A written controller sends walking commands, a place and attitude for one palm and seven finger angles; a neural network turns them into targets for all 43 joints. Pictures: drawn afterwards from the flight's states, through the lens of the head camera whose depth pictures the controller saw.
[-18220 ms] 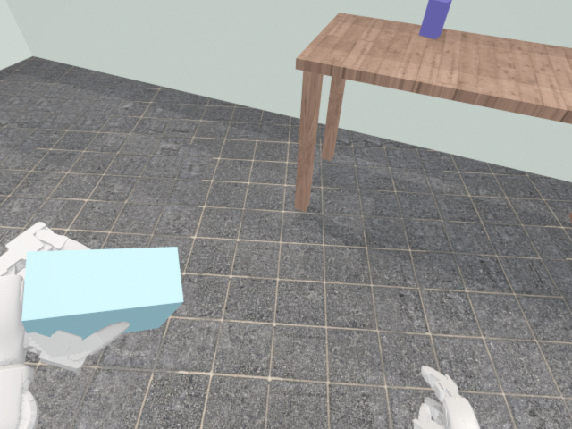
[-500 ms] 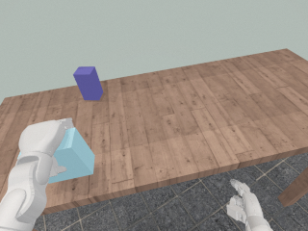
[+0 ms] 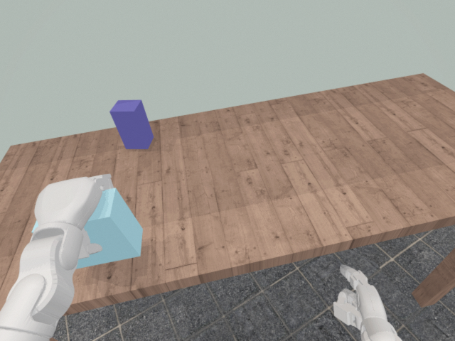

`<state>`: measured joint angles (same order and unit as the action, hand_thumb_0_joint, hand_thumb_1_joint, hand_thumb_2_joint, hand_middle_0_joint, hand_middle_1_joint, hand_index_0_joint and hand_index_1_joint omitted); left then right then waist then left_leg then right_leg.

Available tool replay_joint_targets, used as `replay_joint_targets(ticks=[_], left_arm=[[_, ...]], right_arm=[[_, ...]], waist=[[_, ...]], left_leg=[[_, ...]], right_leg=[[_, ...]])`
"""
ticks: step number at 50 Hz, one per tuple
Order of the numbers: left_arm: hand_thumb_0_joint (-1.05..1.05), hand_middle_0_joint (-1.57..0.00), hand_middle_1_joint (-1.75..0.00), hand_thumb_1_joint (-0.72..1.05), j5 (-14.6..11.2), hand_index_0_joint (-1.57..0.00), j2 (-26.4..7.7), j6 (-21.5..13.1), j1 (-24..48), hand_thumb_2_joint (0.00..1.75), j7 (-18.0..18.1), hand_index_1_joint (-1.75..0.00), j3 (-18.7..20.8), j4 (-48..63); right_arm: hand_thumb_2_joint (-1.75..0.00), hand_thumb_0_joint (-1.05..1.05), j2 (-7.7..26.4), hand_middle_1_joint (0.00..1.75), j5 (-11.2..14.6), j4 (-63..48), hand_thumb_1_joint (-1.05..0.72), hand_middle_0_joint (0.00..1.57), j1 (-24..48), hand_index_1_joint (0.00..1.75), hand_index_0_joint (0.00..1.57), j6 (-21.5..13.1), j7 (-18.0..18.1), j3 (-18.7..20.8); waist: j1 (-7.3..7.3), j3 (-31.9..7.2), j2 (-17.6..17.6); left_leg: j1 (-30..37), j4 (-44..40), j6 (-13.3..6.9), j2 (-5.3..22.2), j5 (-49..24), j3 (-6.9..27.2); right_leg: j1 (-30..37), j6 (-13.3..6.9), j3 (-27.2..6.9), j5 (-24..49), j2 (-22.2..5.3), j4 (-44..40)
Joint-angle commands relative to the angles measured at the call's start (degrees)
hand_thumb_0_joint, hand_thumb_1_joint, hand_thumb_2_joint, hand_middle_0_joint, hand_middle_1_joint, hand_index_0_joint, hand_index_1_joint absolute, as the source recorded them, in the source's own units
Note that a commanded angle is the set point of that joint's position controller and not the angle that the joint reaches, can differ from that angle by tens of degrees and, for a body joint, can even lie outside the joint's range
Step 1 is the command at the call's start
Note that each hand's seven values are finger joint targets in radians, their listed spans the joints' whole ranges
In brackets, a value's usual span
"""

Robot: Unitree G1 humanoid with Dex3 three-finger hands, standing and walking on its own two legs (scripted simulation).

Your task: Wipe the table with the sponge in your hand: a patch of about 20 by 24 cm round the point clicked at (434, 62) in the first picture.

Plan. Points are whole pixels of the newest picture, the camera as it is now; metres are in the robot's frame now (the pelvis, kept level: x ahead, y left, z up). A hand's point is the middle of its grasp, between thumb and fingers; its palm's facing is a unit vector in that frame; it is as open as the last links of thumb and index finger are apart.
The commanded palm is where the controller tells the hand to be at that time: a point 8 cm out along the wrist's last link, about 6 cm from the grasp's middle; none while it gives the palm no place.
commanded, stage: move the sponge above the wiping area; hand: left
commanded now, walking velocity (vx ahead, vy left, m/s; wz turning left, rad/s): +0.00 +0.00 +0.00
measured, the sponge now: (100, 236) +0.25 +0.29 +0.06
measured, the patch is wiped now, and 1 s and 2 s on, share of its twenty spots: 0.00 0.00 0.15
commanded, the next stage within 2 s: lower the sponge onto the table in 0.32 s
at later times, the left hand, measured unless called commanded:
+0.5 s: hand (84, 215) +0.25 +0.29 +0.12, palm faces +0.05 -0.05 -1.00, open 9.9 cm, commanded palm +0.22 +0.29 +0.18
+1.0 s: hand (92, 219) +0.26 +0.29 +0.10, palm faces +0.01 -0.07 -1.00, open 9.9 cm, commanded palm +0.23 +0.28 +0.17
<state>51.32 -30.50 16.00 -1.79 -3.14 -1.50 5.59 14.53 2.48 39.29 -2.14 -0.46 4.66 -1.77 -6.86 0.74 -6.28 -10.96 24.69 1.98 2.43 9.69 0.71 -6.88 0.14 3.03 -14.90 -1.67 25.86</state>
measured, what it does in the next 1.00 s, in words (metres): stands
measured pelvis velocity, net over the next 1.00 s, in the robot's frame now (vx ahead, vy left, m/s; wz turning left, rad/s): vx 0.00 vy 0.00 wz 0.00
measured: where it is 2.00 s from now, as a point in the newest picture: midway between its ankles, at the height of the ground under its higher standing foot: outside the picture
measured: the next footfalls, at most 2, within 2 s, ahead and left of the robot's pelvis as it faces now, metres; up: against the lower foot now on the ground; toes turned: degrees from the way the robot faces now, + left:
none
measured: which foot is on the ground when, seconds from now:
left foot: down 0.00-1.00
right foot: down 0.00-1.00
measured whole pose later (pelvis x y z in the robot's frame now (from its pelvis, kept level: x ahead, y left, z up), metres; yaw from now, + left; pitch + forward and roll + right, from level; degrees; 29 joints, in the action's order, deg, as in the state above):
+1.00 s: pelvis +0.00 +0.00 +0.00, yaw +0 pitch -3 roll +0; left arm 51.8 -29.8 16.4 -1.5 -3.8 -1.8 4.8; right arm 14.7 2.6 38.8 -2.7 -0.7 4.4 -1.6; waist -6.5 0.7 -5.9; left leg -11.9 25.2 1.8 2.2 10.2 0.9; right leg -7.4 0.4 3.1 -15.1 -1.8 25.8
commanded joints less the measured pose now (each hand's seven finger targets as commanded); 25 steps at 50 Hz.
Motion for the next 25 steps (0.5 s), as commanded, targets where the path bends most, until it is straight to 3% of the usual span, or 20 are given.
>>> replay_joint_targets(ticks=[1, 2, 4, 5, 8, 9, 10, 13, 14, 16, 19, 20, 23, 24, 25], left_arm=[[0.0, -1.2, -1.6, 0.1, 1.45, -1.2, -14.66, 0.3, 16.25, 1.3, 2.9, -1.6, 9.92, 9.34], [0.0, -1.2, -1.6, 0.1, 1.33, -1.2, -13.64, 0.29, 15.03, 1.3, 2.64, -1.6, 9.01, 10.19], [0.0, -1.2, -1.6, 0.1, 0.97, -1.2, -14.88, 0.67, 13.71, 1.3, 2.21, -1.6, 10.33, 11.95], [0.0, -1.2, -1.6, 0.1, 0.69, -1.2, -13.28, 0.63, 13.28, 1.3, 1.98, -1.6, 9.07, 11.44], [0.0, -1.2, -1.6, 0.1, 0.87, -1.2, -14.81, 0.6, 11.52, 1.3, 1.57, -1.6, 10.25, 11.73], [0.0, -1.2, -1.6, 0.1, 1.0, -1.2, -16.22, 0.72, 12.81, 1.3, 1.56, -1.6, 11.56, 12.81], [0.0, -1.2, -1.6, 0.1, 0.87, -1.2, -13.24, 0.41, 13.13, 1.3, 1.46, -1.6, 8.96, 13.27], [0.0, -1.2, -1.6, 0.1, 1.03, -1.2, -14.74, -0.23, 13.48, 1.3, 1.83, -1.6, 10.17, 12.73], [0.0, -1.2, -1.6, 0.1, 1.02, -1.2, -15.52, -0.25, 14.72, 1.3, 1.97, -1.6, 10.75, 14.48], [0.0, -1.2, -1.6, 0.1, 1.09, -1.2, -14.54, -0.34, 14.84, 1.3, 2.23, -1.6, 9.85, 11.78], [0.0, -1.2, -1.6, 0.1, 1.34, -1.2, -16.53, -0.11, 17.16, 1.3, 2.47, -1.6, 11.22, 12.61], [0.0, -1.2, -1.6, 0.1, 1.02, -1.2, -13.26, -0.37, 17.47, 1.3, 2.42, -1.6, 8.31, 13.48], [0.0, -1.2, -1.6, 0.1, 1.19, -1.2, -15.28, 0.17, 15.99, 1.3, 2.26, -1.6, 10.14, 9.84], [0.0, -1.2, -1.6, 0.1, 1.36, -1.2, -16.93, 0.56, 16.2, 1.3, 2.18, -1.6, 11.76, 10.71], [0.0, -1.2, -1.6, 0.1, 0.92, -1.2, -13.08, 0.43, 16.25, 1.3, 1.92, -1.6, 8.29, 12.26]], right_arm=[[-0.9, 0.0, 5.19, 0.3, -0.02, -9.51, -0.9, 0.2, 12.37, 0.3, 0.2, -3.34, 0.23, 1.64], [-0.9, 0.0, 5.29, 0.3, -0.12, -9.95, -0.9, 0.2, 12.5, 0.3, 0.2, -3.24, 0.12, 1.82], [-0.9, 0.0, 5.22, 0.3, 0.0, -10.58, -0.9, 0.2, 13.97, 0.3, 0.2, -3.4, -0.06, 1.46], [-0.9, 0.0, 5.06, 0.3, -0.02, -10.5, -0.9, 0.2, 12.98, 0.3, 0.2, -3.36, -0.18, 1.52], [-0.9, 0.0, 5.47, 0.3, -0.16, -10.42, -0.9, 0.2, 12.31, 0.3, 0.2, -2.98, -0.27, 1.81], [-0.9, 0.0, 5.49, 0.3, -0.04, -10.61, -0.9, 0.2, 13.65, 0.3, 0.2, -3.12, -0.24, 1.45], [-0.9, 0.0, 4.98, 0.3, -0.1, -10.95, -0.9, 0.2, 12.89, 0.3, 0.2, -3.2, -0.18, 1.53], [-0.9, 0.0, 5.31, 0.3, -0.16, -10.41, -0.9, 0.2, 12.05, 0.3, 0.2, -3.09, -0.06, 1.83], [-0.9, 0.0, 5.06, 0.3, -0.05, -10.96, -0.9, 0.2, 13.69, 0.3, 0.2, -3.49, 0.07, 1.48], [-0.9, 0.0, 5.03, 0.3, -0.07, -10.16, -0.9, 0.2, 12.05, 0.3, 0.2, -3.6, 0.27, 1.57], [-0.9, 0.0, 5.29, 0.3, 0.06, -10.25, -0.9, 0.2, 13.64, 0.3, 0.2, -3.62, 0.41, 1.44], [-0.9, 0.0, 4.7, 0.3, 0.01, -10.64, -0.9, 0.2, 12.92, 0.3, 0.2, -3.84, 0.37, 1.46], [-0.9, 0.0, 5.53, 0.3, -0.06, -9.66, -0.9, 0.2, 12.05, 0.3, 0.2, -3.37, 0.35, 1.75], [-0.9, 0.0, 5.57, 0.3, 0.07, -9.98, -0.9, 0.2, 13.44, 0.3, 0.2, -3.48, 0.32, 1.49], [-0.9, 0.0, 4.93, 0.3, 0.06, -10.67, -0.9, 0.2, 13.1, 0.3, 0.2, -3.54, 0.17, 1.42]], waist=[[0.12, -10.81, 3.06], [-0.19, -11.0, 2.28], [-0.61, -10.81, 1.33], [-0.26, -11.17, 2.52], [-0.48, -11.02, 3.07], [-0.42, -10.7, 2.0], [-0.17, -11.48, 2.7], [-0.11, -10.43, 2.58], [-0.33, -10.38, 1.8], [0.11, -10.53, 3.03], [-0.2, -10.26, 0.46], [0.02, -12.0, 0.48], [-0.08, -10.61, 2.16], [-0.44, -10.81, 1.48], [-0.15, -12.26, 0.67]], left_leg=[[6.45, -1.99, -3.16, -3.47, -6.2, -0.47], [6.73, -1.92, -3.32, -3.46, -6.61, -0.55], [6.64, -1.94, -3.22, -3.68, -6.65, -0.08], [6.18, -1.56, -3.4, -3.56, -7.23, -0.56], [6.14, -1.53, -3.43, -3.61, -7.89, -0.29], [6.23, -1.7, -3.23, -3.57, -6.91, 0.04], [6.23, -1.31, -3.51, -3.57, -7.43, -0.6], [6.38, -1.83, -3.32, -3.49, -6.77, -0.22], [6.88, -1.79, -3.34, -3.58, -6.09, 0.06], [6.51, -1.77, -3.29, -3.54, -6.12, -0.25], [6.72, -2.27, -3.14, -3.67, -5.16, 0.17], [7.14, -1.99, -3.37, -3.65, -5.93, -0.37], [6.24, -2.25, -3.18, -3.63, -6.41, -0.1], [6.33, -2.42, -3.09, -3.69, -5.85, 0.22], [6.56, -2.15, -3.31, -3.58, -6.7, -0.43]], right_leg=[[-2.95, -2.62, -1.34, 5.86, 1.96, -5.97], [-2.64, -2.57, -1.17, 6.66, 1.82, -5.9], [-2.27, -3.06, -2.79, 6.85, 2.21, -5.79], [-2.04, -2.66, -1.11, 7.48, 1.88, -5.3], [-1.86, -2.4, -1.38, 8.73, 1.72, -5.25], [-2.36, -2.98, -2.73, 7.32, 2.29, -5.48], [-2.1, -2.54, -1.11, 7.79, 1.86, -5.08], [-2.79, -2.45, -1.14, 6.91, 1.85, -5.73], [-3.07, -2.98, -2.68, 6.15, 2.38, -5.89], [-3.28, -2.48, -1.13, 5.72, 1.96, -5.95], [-3.19, -3.19, -2.72, 4.94, 2.44, -6.23], [-2.45, -2.76, -1.01, 5.61, 1.94, -5.67], [-2.46, -2.6, -1.07, 6.58, 1.94, -5.95], [-2.31, -3.21, -2.72, 5.87, 2.47, -5.94], [-1.64, -2.72, -0.8, 6.88, 1.88, -5.3]])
